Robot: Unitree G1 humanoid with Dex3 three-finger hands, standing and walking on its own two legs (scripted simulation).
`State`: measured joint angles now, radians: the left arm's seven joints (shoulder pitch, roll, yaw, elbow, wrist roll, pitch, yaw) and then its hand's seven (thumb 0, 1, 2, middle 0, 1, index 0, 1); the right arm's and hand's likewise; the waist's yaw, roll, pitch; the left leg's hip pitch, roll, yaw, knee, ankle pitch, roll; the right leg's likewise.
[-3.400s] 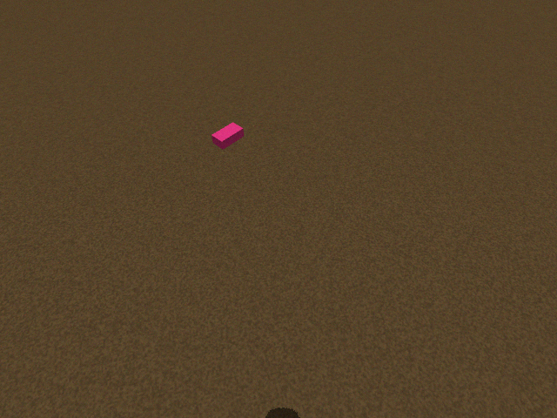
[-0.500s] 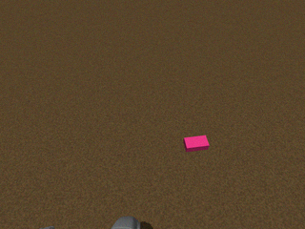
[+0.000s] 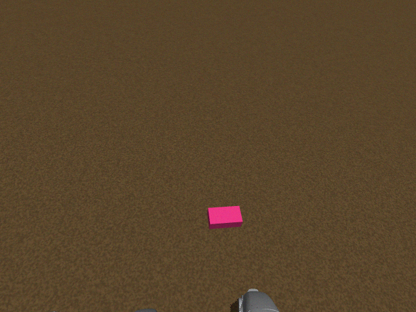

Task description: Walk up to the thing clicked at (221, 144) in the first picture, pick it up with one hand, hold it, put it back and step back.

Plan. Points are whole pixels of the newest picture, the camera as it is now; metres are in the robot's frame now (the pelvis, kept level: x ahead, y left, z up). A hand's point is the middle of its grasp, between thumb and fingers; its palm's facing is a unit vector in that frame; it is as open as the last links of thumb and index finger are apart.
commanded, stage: walk up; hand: left
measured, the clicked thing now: (224, 217) +0.66 -0.13 -0.72
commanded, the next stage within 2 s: none
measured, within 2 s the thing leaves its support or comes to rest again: neither
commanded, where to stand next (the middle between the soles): +0.37 -0.33 m, yaw +6 degrees
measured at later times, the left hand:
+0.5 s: hand out of the picture +0.12 +0.11 -0.16, palm faces +0.05 -0.95 -0.30, open 7.4 cm
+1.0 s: hand (232, 251) +0.27 -0.06 -0.13, palm faces +0.05 -0.91 -0.41, open 7.4 cm
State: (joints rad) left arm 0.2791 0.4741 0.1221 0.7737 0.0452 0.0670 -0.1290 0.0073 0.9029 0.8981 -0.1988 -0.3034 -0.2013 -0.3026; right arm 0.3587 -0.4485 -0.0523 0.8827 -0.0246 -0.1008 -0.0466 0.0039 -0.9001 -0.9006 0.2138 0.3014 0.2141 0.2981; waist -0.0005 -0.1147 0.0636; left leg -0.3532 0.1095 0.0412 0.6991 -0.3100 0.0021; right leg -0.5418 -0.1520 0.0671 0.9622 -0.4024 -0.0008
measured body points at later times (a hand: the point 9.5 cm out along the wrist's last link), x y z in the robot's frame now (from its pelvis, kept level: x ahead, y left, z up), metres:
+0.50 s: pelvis +0.12 -0.16 +0.00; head +0.15 -0.12 +0.44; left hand +0.12 +0.16 -0.14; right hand +0.22 -0.49 -0.08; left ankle +0.19 -0.07 -0.71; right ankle +0.10 -0.25 -0.69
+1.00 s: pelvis +0.23 -0.35 +0.00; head +0.25 -0.36 +0.45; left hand +0.27 -0.01 -0.10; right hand +0.30 -0.71 -0.11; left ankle +0.23 -0.20 -0.65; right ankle +0.28 -0.46 -0.71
